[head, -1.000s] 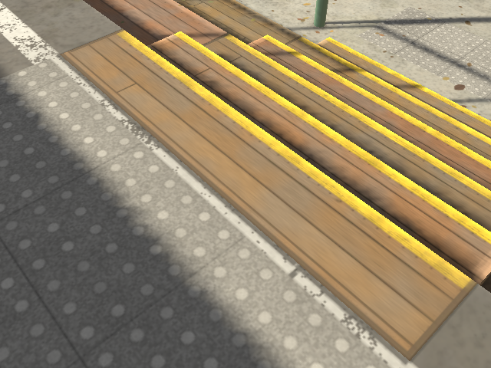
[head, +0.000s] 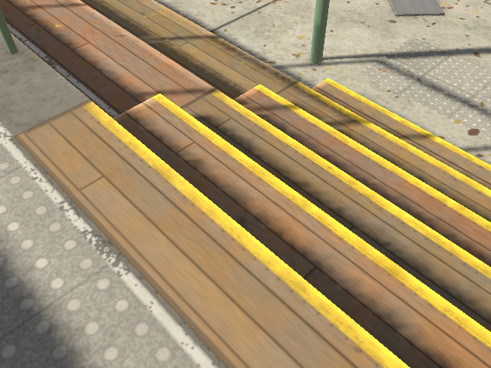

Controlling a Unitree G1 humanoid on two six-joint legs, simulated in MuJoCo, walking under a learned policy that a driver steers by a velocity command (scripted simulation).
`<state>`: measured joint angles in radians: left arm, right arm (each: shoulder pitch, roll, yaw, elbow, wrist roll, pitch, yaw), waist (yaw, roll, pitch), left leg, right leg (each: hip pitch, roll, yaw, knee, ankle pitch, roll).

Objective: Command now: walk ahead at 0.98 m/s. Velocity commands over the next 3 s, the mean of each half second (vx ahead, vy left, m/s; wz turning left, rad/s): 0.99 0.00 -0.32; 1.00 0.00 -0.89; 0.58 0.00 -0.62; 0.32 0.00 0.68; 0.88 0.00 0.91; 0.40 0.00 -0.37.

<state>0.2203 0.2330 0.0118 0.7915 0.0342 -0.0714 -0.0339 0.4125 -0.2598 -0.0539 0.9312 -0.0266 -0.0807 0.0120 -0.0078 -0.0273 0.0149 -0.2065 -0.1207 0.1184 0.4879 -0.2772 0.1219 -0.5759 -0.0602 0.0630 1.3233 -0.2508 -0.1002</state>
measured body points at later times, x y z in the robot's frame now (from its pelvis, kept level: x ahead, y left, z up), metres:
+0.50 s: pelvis +0.48 -0.06 +0.01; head +0.50 -0.05 +0.46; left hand +0.47 +0.23 -0.13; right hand +0.63 -0.33 -0.08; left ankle +0.54 +0.10 -0.64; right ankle +0.45 -0.09 -0.73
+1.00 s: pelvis +0.93 -0.13 -0.04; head +0.93 -0.15 +0.41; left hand +1.28 -0.05 -0.09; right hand +0.69 -0.34 -0.16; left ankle +0.87 +0.04 -0.73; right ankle +1.00 -0.29 -0.73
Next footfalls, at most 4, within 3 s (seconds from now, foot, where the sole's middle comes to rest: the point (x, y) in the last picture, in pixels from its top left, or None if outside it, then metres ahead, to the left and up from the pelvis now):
0.30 right None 0.49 -0.10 -0.77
0.72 left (248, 248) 0.91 0.02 -0.77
1.08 right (315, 240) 1.04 -0.22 -0.91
1.40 left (345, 190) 1.41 -0.41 -1.06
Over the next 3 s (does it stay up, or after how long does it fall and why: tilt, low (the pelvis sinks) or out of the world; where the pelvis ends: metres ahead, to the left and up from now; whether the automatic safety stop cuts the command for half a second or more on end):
stays up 1.97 -0.39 -0.54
